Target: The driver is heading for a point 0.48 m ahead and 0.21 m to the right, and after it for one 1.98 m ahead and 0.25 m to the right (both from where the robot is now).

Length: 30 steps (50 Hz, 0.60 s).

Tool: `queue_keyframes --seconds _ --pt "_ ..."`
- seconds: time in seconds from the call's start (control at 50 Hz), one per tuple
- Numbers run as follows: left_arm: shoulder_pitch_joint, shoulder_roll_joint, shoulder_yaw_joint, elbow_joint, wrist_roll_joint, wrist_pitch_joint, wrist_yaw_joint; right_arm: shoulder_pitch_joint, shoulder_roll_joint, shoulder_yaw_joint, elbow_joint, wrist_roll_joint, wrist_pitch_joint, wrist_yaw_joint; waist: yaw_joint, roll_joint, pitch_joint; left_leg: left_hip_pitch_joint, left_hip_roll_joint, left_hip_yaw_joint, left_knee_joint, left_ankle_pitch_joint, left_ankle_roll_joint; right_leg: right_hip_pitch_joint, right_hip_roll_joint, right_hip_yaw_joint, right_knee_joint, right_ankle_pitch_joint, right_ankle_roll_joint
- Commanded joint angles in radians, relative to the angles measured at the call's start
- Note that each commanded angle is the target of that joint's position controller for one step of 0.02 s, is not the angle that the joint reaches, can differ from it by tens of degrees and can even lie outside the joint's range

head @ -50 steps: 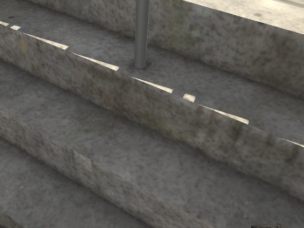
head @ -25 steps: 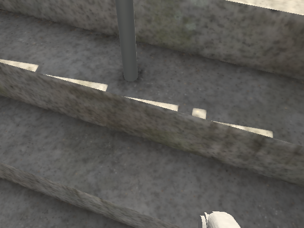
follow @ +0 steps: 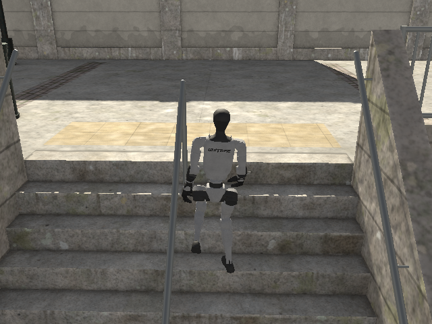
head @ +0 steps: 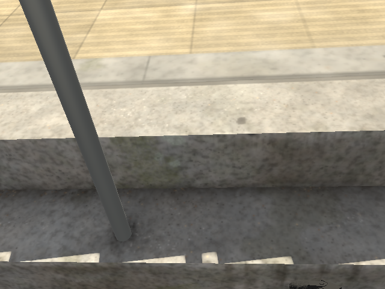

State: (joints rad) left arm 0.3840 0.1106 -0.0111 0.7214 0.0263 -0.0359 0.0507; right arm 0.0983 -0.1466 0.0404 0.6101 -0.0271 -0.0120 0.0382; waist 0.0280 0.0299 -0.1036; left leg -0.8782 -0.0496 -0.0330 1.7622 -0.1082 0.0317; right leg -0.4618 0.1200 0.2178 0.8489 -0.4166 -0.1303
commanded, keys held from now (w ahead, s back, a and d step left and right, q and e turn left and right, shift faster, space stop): w+e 0.78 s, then w+q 0.02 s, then q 0.20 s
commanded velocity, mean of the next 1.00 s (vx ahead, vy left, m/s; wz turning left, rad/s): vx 0.47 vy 0.00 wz -0.50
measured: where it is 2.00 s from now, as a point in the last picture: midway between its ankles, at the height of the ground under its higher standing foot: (347, 233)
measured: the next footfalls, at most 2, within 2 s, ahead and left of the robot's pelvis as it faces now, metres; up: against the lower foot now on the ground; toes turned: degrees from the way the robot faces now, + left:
left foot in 0.14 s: +0.12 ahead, +0.17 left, +0.00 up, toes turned -4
right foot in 0.56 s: +0.24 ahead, -0.32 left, +0.20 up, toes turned -34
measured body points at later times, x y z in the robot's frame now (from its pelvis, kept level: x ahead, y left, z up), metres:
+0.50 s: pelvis +0.13 -0.04 +0.02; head +0.15 -0.03 +0.47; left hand +0.42 +0.02 -0.04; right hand -0.01 -0.24 -0.11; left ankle +0.08 +0.17 -0.71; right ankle +0.13 -0.22 -0.43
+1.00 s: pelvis +0.34 -0.24 +0.23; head +0.32 -0.21 +0.68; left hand +0.46 -0.06 +0.08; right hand +0.49 -0.50 +0.24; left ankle +0.45 -0.16 -0.14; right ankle +0.21 -0.30 -0.50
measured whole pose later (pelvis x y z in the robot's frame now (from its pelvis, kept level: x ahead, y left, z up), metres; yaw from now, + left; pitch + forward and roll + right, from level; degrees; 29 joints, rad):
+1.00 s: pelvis +0.34 -0.24 +0.23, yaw -32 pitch -1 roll +0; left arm 0.47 0.17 -0.02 0.84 0.04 -0.03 0.02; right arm 0.01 -0.05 0.11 0.43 0.01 -0.03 -0.02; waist -0.01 -0.03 -0.06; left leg -1.21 -0.16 -0.07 2.29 -0.59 0.04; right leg -0.08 -0.03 -0.05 0.51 -0.36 0.02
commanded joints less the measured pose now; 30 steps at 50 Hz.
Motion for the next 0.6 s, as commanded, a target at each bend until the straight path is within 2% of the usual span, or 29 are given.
queue_keyframes --seconds 0.02,0.04,0.06,0.08,0.1,0.12,0.14,0.16,0.18,0.2,0.22,0.24,0.26,0.28,0.3,0.32,0.34,0.38,0.4,0.42,0.44,0.46,0.48,0.5,0.52,0.54,0.56,0.58,0.6 --pt "-0.102 0.179 0.051 -0.106 -0.049 0.012 0.022 -0.139 -0.013 0.016 -0.101 0.016 -0.043 -0.015 -0.038 -0.181 0.043 0.143 0.011 0.072 -0.581 -0.202 -0.013 -0.078 -0.17 0.326 -0.456 -0.288 -0.143" --pt "-0.184 0.189 0.049 -0.121 -0.035 0.031 0.02 -0.074 -0.062 -0.003 -0.071 0.019 -0.02 -0.035 -0.067 -0.225 0.028 0.399 -0.009 0.133 -0.768 -0.256 -0.029 -0.208 -0.135 0.237 -0.495 -0.22 -0.127" --pt "-0.216 0.195 0.05 -0.124 -0.015 0.02 0.008 0.019 -0.122 -0.044 -0.032 0.065 0.003 -0.056 -0.098 -0.262 0.001 0.581 0.001 0.186 -0.842 -0.259 -0.046 -0.251 -0.154 0.255 -0.498 -0.221 -0.139" --pt "-0.299 0.195 0.042 -0.138 0.013 -0.004 -0.004 0.174 -0.166 -0.073 0.031 0.082 0.009 -0.072 -0.153 -0.301 -0.014 0.747 0.04 0.142 -0.873 -0.125 -0.028 -0.314 -0.199 0.293 -0.439 -0.238 -0.151" --pt "-0.353 0.159 0.027 -0.145 0.006 -0.013 -0.014 0.337 -0.169 -0.092 0.088 0.086 0.008 -0.077 -0.227 -0.295 0.013 0.829 0.071 0.098 -1.127 -0.124 0.007 -0.317 -0.162 0.227 -0.287 -0.221 -0.125" --pt "-0.348 0.094 0.011 -0.128 0.001 -0.022 -0.031 0.444 -0.154 -0.099 0.137 0.057 0.003 -0.07 -0.262 -0.162 0.056 0.932 0.123 -0.027 -1.314 -0.135 0.044 -0.384 -0.038 0.094 0.104 -0.032 -0.067" --pt "-0.415 -0.043 -0.024 -0.171 -0.006 -0.052 -0.048 0.482 -0.088 -0.069 0.177 -0.012 -0.012 -0.051 -0.242 0.067 0.078 1.027 0.195 -0.172 -1.234 0.002 0.049 -0.648 0.07 0.013 0.676 0.043 0.009" --pt "-0.208 -0.018 0.013 -0.13 0.002 -0.082 -0.067 0.393 -0.067 -0.054 0.109 -0.048 -0.025 -0.074 -0.103 0.045 -0.03 1.021 0.391 -0.421 -1.285 0.525 0.103 -0.626 0.038 0.119 1.055 0.058 0.09" --pt "-0.029 0.107 0.048 -0.146 -0.042 -0.064 -0.067 0.276 -0.21 -0.093 0.051 -0.048 -0.049 -0.094 0.02 0.086 -0.229 0.991 0.555 -0.861 -1.478 -0.376 0.28 -0.606 -0.048 0.153 1.237 0.159 0.146" --pt "-0.103 0.151 0.045 -0.177 -0.049 -0.042 -0.043 0.139 -0.215 -0.106 0.021 0.008 -0.055 -0.112 0.015 0.01 -0.039 0.888 0.575 -0.77 -1.536 -0.664 0.293 -0.761 -0.1 0.046 1.378 0.154 0.197" --pt "-0.251 0.124 0.017 -0.226 -0.034 -0.034 -0.041 0.133 -0.19 -0.099 0.059 0.017 -0.059 -0.118 -0.001 -0.033 0.107 0.754 0.503 -0.618 -1.532 -0.642 0.235 -0.833 -0.143 0.034 1.336 0.184 0.185" --pt "-0.339 0.113 -0.004 -0.254 -0.032 -0.035 -0.035 0.191 -0.164 -0.095 0.093 0.008 -0.073 -0.112 -0.025 -0.082 0.181 0.666 0.432 -0.462 -1.539 -0.486 0.193 -0.8 -0.176 0.015 1.216 0.234 0.164" --pt "-0.377 0.093 -0.011 -0.266 -0.038 -0.041 -0.038 0.231 -0.122 -0.088 0.134 -0.007 -0.091 -0.112 -0.02 -0.074 0.224 0.58 0.402 -0.335 -1.516 -0.379 0.168 -0.752 -0.196 0.038 1.113 0.303 0.14" --pt "-0.409 0.062 -0.028 -0.269 -0.037 -0.03 -0.049 0.268 -0.09 -0.075 0.158 -0.015 -0.101 -0.118 -0.031 -0.073 0.209 0.536 0.406 -0.239 -1.487 -0.25 0.149 -0.719 -0.199 0.051 1.135 0.37 0.118" --pt "-0.395 0.016 -0.038 -0.246 -0.048 -0.023 -0.052 0.338 -0.074 -0.068 0.201 -0.031 -0.1 -0.118 -0.056 -0.018 0.16 0.594 0.424 -0.207 -1.512 -0.197 0.177 -0.749 -0.159 0.003 1.337 0.354 0.107" --pt "-0.331 0.003 -0.047 -0.246 -0.059 -0.015 -0.048 0.364 -0.102 -0.077 0.203 -0.018 -0.084 -0.119 -0.032 -0.005 0.155 0.651 0.434 -0.149 -1.513 -0.156 0.147 -0.799 -0.189 0.049 1.31 0.3 0.114" --pt "-0.336 -0.019 -0.055 -0.238 -0.062 -0.013 -0.056 0.401 -0.091 -0.077 0.206 -0.015 -0.059 -0.113 -0.043 -0.005 0.155 0.721 0.413 -0.107 -1.511 -0.165 0.144 -0.891 -0.183 0.031 1.331 0.269 0.127" --pt "-0.365 0.0 -0.052 -0.243 -0.066 -0.016 -0.069 0.387 -0.125 -0.096 0.184 -0.021 -0.03 -0.104 -0.048 -0.03 0.166 0.772 0.397 -0.007 -1.502 -0.103 0.103 -0.944 -0.23 0.031 1.199 0.225 0.155" --pt "-0.384 0.011 -0.05 -0.245 -0.065 -0.016 -0.076 0.358 -0.14 -0.099 0.168 -0.021 -0.023 -0.104 -0.047 -0.015 0.136 0.776 0.388 0.046 -1.504 -0.077 0.091 -0.902 -0.239 -0.001 1.129 0.226 0.167" --pt "-0.458 0.006 -0.053 -0.254 -0.06 -0.015 -0.082 0.391 -0.152 -0.1 0.179 -0.026 -0.038 -0.105 -0.083 0.017 0.129 0.802 0.407 0.025 -1.532 -0.14 0.111 -0.933 -0.247 -0.056 1.157 0.229 0.171" --pt "-0.463 0.004 -0.055 -0.269 -0.075 -0.009 -0.092 0.366 -0.183 -0.116 0.179 -0.037 -0.037 -0.111 -0.069 0.05 0.141 0.826 0.426 0.061 -1.547 -0.037 0.098 -0.933 -0.281 -0.025 1.133 0.189 0.165" --pt "-0.499 -0.007 -0.053 -0.27 -0.079 -0.001 -0.105 0.356 -0.221 -0.131 0.193 -0.032 -0.029 -0.108 -0.088 0.09 0.133 0.908 0.419 0.078 -1.537 0.058 0.102 -1.013 -0.283 -0.066 1.199 0.16 0.165" --pt "-0.514 -0.003 -0.054 -0.282 -0.079 -0.001 -0.106 0.384 -0.196 -0.127 0.211 -0.023 -0.029 -0.115 -0.104 0.103 0.116 0.984 0.435 0.087 -1.566 0.012 0.099 -1.037 -0.292 -0.073 1.228 0.114 0.154" --pt "-0.511 -0.009 -0.064 -0.308 -0.069 -0.002 -0.103 0.419 -0.201 -0.132 0.219 0.021 -0.018 -0.122 -0.09 0.1 0.171 1.013 0.413 0.11 -1.575 0.003 0.077 -1.086 -0.338 -0.078 1.104 0.034 0.16" --pt "-0.569 -0.02 -0.075 -0.341 -0.053 0.006 -0.105 0.424 -0.203 -0.135 0.222 0.035 -0.008 -0.132 -0.107 0.115 0.187 1.041 0.421 0.124 -1.598 0.04 0.069 -1.09 -0.366 -0.113 1.018 -0.031 0.155" --pt "-0.653 0.004 -0.075 -0.376 -0.046 0.003 -0.105 0.414 -0.189 -0.126 0.21 0.043 -0.009 -0.133 -0.125 0.101 0.219 0.988 0.411 0.162 -1.655 0.055 0.074 -1.004 -0.373 -0.191 0.866 -0.029 0.156" --pt "-0.738 -0.03 -0.1 -0.44 -0.05 0.005 -0.12 0.389 -0.201 -0.131 0.214 0.057 0.018 -0.133 -0.128 0.169 0.199 0.886 0.444 0.171 -1.742 0.093 0.089 -0.829 -0.393 -0.212 0.677 -0.076 0.131" --pt "-0.661 0.019 -0.088 -0.398 -0.069 0.009 -0.138 0.306 -0.311 -0.144 0.171 0.059 0.04 -0.127 -0.07 0.143 0.119 0.741 0.392 0.252 -1.731 0.377 0.123 -0.427 -0.289 -0.393 0.429 -0.195 0.119" --pt "-0.661 0.056 -0.059 -0.381 -0.082 0.023 -0.141 0.454 -0.32 -0.148 0.218 0.062 0.039 -0.12 -0.09 0.054 -0.022 0.776 0.386 0.248 -1.505 0.908 0.129 -0.149 -0.168 -0.412 0.357 -0.228 0.076"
